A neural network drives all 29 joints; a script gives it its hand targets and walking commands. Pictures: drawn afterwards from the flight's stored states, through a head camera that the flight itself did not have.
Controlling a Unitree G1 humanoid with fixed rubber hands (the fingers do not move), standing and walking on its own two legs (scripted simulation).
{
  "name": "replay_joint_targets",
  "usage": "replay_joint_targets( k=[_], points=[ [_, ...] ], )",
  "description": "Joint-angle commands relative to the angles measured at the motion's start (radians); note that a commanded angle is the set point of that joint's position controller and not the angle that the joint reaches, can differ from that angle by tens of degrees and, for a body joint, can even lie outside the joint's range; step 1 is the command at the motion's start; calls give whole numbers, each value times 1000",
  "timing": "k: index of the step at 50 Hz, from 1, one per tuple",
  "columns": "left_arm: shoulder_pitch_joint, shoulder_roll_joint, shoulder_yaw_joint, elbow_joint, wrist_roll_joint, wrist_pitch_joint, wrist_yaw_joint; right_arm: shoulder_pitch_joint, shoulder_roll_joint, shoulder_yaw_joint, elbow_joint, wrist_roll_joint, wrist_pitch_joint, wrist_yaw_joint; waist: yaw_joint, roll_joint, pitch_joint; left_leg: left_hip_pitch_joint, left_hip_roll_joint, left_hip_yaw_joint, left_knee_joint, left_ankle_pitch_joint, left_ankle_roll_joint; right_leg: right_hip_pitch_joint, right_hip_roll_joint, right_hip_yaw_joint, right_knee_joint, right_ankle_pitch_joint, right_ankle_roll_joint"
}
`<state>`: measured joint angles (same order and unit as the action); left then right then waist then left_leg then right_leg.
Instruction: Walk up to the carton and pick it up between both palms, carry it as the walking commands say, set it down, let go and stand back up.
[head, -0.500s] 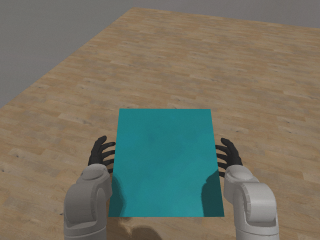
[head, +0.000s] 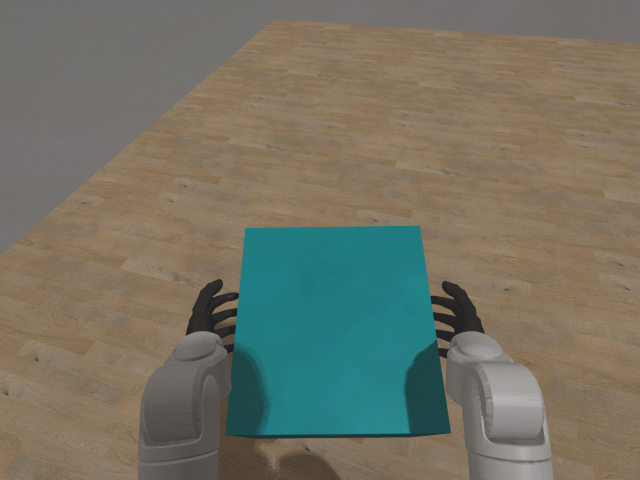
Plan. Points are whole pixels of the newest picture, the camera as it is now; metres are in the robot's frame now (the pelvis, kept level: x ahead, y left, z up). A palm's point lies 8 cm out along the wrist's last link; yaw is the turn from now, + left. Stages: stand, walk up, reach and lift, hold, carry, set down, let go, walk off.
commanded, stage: carry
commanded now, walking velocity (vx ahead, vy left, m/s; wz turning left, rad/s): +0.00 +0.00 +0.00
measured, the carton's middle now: (333, 339) +0.32 +0.00 +0.01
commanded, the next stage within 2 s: none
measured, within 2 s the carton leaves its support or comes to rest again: neither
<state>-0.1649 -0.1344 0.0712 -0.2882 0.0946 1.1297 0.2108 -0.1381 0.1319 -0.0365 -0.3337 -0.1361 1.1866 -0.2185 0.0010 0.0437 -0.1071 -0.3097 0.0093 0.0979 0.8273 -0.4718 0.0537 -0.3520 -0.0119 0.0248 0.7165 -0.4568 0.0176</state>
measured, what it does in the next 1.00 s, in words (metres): walks ahead: left foot, then right foot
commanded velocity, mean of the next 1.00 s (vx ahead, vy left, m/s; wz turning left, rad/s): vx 0.43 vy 0.00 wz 0.00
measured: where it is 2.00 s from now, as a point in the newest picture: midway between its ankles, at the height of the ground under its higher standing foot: (317, 296)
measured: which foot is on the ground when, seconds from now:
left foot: down 0.00-0.00, up 0.02-0.12, down 0.14-0.40, up 0.42-0.56, down 0.58-0.94, up 0.96-1.00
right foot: down 0.00-0.16, up 0.18-0.34, down 0.36-0.58, up 0.60-0.88, down 0.90-1.00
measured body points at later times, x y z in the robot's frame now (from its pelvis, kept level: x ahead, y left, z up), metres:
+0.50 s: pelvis +0.20 +0.02 +0.01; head +0.21 +0.01 +0.46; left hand +0.48 +0.18 +0.09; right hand +0.48 -0.12 +0.08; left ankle +0.10 +0.10 -0.64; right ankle +0.07 -0.12 -0.71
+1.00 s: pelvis +0.46 +0.03 +0.02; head +0.50 +0.02 +0.47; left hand +0.75 +0.19 +0.10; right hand +0.75 -0.12 +0.09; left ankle +0.30 +0.11 -0.63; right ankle +0.46 -0.11 -0.71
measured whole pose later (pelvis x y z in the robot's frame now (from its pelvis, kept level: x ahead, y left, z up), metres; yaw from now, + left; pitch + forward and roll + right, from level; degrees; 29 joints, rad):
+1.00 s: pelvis +0.46 +0.03 +0.02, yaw +0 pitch +7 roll +0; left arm -0.16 -0.13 0.07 -0.41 0.09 1.18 0.23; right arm -0.16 0.13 -0.03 -0.40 -0.10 1.22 -0.24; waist 0.00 0.03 -0.07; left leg -0.35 0.00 0.10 1.05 -0.53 0.04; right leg -0.41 -0.04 0.00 0.58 -0.29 0.02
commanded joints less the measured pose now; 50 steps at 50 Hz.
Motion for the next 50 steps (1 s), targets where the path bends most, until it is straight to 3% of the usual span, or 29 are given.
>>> replay_joint_targets(
  k=[1, 3, 4, 6, 7, 8, 9, 10, 13, 15, 16, 17, 18, 19, 22, 25, 26, 27, 28, 30, 32, 38, 42, 43, 44, 45, 47, 48, 50],
  points=[
    [-507, -998, -602, -230, -372, -31, -234, -533, 989, 583, -204, 418, -78, 235, 15, -274, -235, -473, -2, -36, -35, -215, -10, 662, -241, 206, -61, 1624, -160],
    [-467, -882, -503, -44, -297, -53, -238, -500, 893, 470, -22, 346, -107, 245, -6, -250, -287, -211, -25, 37, -328, 70, -7, 523, -161, 45, 53, 1534, -96],
    [-457, -890, -527, -95, -315, -63, -237, -498, 906, 493, -76, 367, -123, 246, -30, -178, -378, 112, 13, 2, -385, 559, -7, 321, -118, -25, 187, 1313, -56],
    [-496, -934, -606, -216, -372, -47, -231, -493, 960, 539, -172, 417, -114, 235, -14, 284, -367, 581, 258, -312, -187, 1895, 88, -266, 40, -98, 385, -77, 1],
    [-487, -931, -611, -192, -366, -49, -230, -457, 954, 517, -134, 407, -112, 237, -17, 252, -388, 608, 284, -308, -175, 1953, 115, -281, 25, -69, 357, -163, -31],
    [-449, -915, -591, -105, -326, -59, -239, -447, 925, 497, -76, 365, -118, 248, -19, 153, -349, 542, 284, -273, -210, 1810, 131, -260, 5, -73, 248, -159, -44],
    [-430, -844, -490, 48, -262, -86, -246, -428, 863, 409, 82, 300, -145, 253, -31, 181, -313, 614, 273, -246, -196, 1726, 133, -344, 34, -132, 174, -153, -24],
    [-515, -1020, -682, -303, -419, -74, -234, -524, 1049, 616, -269, 463, -132, 238, -33, 176, -271, 616, 258, -248, -227, 1590, 106, -365, 20, -147, 123, -98, -16],
    [-497, -996, -659, -305, -402, -29, -232, -556, 1022, 624, -302, 453, -82, 232, -27, 217, -232, 525, 253, -219, -274, 1329, 96, -221, 32, -179, -43, -31, 1],
    [-445, -975, -633, -239, -386, 4, -227, -496, 985, 613, -243, 434, -51, 224, 7, 164, -316, 371, 184, -83, -102, 1357, 34, 134, 53, -150, -299, 158, -25],
    [-406, -964, -618, -206, -379, 14, -229, -482, 956, 614, -233, 424, -42, 222, 24, 43, -377, 124, 117, -33, 101, 1141, -25, 416, -11, 12, -271, 540, -75],
    [-366, -940, -598, -178, -375, 21, -233, -489, 943, 621, -239, 419, -35, 217, 45, -259, -397, -237, -2, 36, 372, 599, -72, 718, -216, 269, -203, 1249, -170],
    [-359, -929, -589, -162, -377, 34, -231, -474, 939, 632, -245, 427, -27, 218, 33, -467, -359, -557, -92, 5, 536, -166, -85, 899, -343, 441, -167, 1591, -287],
    [-364, -946, -597, -165, -372, 33, -230, -471, 943, 633, -247, 423, -22, 218, 46, -415, -319, -724, -45, -75, 503, -268, -68, 969, -348, 488, -147, 1547, -310],
    [-437, -997, -628, -235, -396, 32, -236, -507, 974, 594, -258, 423, -27, 215, 43, -180, -75, -651, 2, -23, 79, -316, -18, 711, -295, 269, -260, 1194, -161],
    [-434, -980, -644, -272, -412, 33, -239, -466, 993, 591, -256, 429, -33, 221, -22, -251, -270, 49, -93, 134, -403, 165, -27, 414, -149, -66, 16, 1287, -63],
    [-461, -971, -643, -300, -422, 28, -237, -470, 1001, 586, -266, 436, -40, 222, -58, -169, -397, 373, -82, 96, -419, 417, -23, 220, -113, -124, 225, 1040, -19],
    [-475, -971, -646, -296, -419, 27, -237, -486, 999, 577, -255, 437, -41, 223, -41, 118, -405, 578, 162, -296, -428, 767, 59, -102, -2, -146, 412, 354, 37],
    [-456, -966, -656, -290, -414, 31, -238, -459, 1000, 566, -244, 445, -40, 220, -35, 289, -366, 702, 295, -556, -459, 1120, 154, -343, 62, -110, 561, -45, 38],
    [-484, -1013, -688, -317, -426, 15, -242, -530, 1041, 612, -309, 460, -54, 230, -30, 122, -366, 652, 376, -505, -415, 1135, 224, -364, -29, -19, 608, -54, -22],
    [-431, -1028, -654, -247, -421, 30, -243, -520, 1021, 586, -290, 445, -37, 227, -22, 47, -264, 607, 327, -377, -447, 909, 164, -407, -53, -59, 417, -41, -13],
    [-433, -1009, -654, -263, -406, 38, -237, -461, 1014, 592, -267, 429, -19, 232, -28, 149, -209, 536, 248, -194, -477, 896, 107, -253, -12, -152, -57, 85, 16],
    [-473, -991, -651, -272, -414, 49, -231, -490, 984, 600, -271, 431, -8, 224, 3, 162, -310, 346, 135, 9, -223, 1176, 3, 228, 84, -223, -306, 340, -15],
    [-459, -980, -638, -264, -411, 52, -229, -505, 962, 599, -267, 428, -5, 221, 29, 84, -384, 155, 88, 40, -39, 1074, -41, 469, 10, -90, -274, 475, -66],
    [-452, -951, -620, -255, -403, 52, -227, -513, 952, 605, -269, 427, -3, 218, 44, -189, -433, -160, -12, 70, 267, 660, -84, 700, -242, 256, -262, 859, -178],
    [-443, -952, -615, -241, -399, 56, -227, -495, 963, 621, -270, 429, -1, 217, 38, -404, -417, -469, -116, -10, 475, -83, -87, 904, -362, 468, -245, 1289, -303],
    [-446, -993, -638, -257, -399, 50, -229, -461, 990, 614, -265, 432, -2, 220, 46, -275, -336, -689, -26, -141, 465, -233, -56, 950, -374, 473, -209, 1310, -290],
    [-457, -1023, -646, -278, -414, 45, -231, -467, 1013, 599, -267, 434, -10, 218, 37, -185, -303, -655, 3, -151, 353, -201, -30, 884, -351, 375, -230, 1152, -225],
    [-492, -1036, -654, -310, -437, 30, -238, -495, 1039, 599, -290, 436, -29, 220, 35, -178, -285, -563, 27, -69, 34, -155, -27, 808, -308, 223, -274, 1044, -154]
  ],
)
